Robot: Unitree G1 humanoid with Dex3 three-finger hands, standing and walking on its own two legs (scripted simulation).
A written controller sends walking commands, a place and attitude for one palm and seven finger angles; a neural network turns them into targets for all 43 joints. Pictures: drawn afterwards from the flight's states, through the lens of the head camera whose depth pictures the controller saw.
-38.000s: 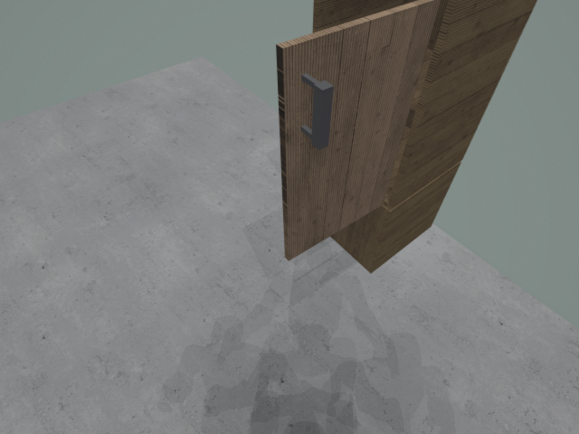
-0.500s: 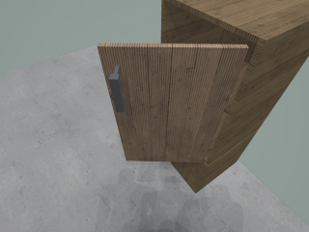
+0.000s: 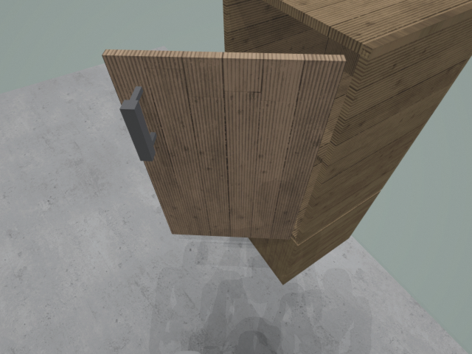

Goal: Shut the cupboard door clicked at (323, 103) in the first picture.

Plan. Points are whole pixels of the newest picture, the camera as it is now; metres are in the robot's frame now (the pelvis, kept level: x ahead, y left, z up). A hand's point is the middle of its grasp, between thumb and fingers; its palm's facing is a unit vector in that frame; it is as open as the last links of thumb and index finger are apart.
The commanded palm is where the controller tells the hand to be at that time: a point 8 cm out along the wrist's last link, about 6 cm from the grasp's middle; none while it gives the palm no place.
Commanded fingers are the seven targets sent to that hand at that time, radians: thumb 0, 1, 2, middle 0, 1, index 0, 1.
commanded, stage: come to a stop and stand still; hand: left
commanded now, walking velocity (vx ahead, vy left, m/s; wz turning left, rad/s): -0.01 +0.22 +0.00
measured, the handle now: (142, 124) +0.45 +0.21 +0.14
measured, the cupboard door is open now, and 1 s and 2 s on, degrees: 54 54 54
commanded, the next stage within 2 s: none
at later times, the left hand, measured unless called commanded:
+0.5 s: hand out of the picture -0.02 +0.20 -0.16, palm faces +0.02 -0.97 -0.25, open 7.4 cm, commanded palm none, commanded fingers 0.00 0.90 0.90 -0.20 -0.30 -0.20 -0.30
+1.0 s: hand out of the picture -0.10 +0.31 -0.18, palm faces +0.06 -0.98 -0.17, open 7.3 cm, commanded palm none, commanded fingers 0.00 0.90 0.90 -0.20 -0.30 -0.20 -0.30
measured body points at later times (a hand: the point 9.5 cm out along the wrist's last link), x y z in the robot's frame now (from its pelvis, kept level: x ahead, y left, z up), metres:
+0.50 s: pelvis -0.03 +0.02 +0.01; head -0.02 +0.01 +0.46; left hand -0.02 +0.25 -0.14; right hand -0.01 -0.22 -0.14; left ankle -0.01 +0.11 -0.72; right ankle -0.01 -0.03 -0.73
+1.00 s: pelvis -0.10 +0.14 +0.00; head -0.11 +0.16 +0.45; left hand -0.10 +0.36 -0.16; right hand -0.10 -0.10 -0.15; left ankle -0.01 +0.12 -0.73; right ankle -0.16 +0.00 -0.73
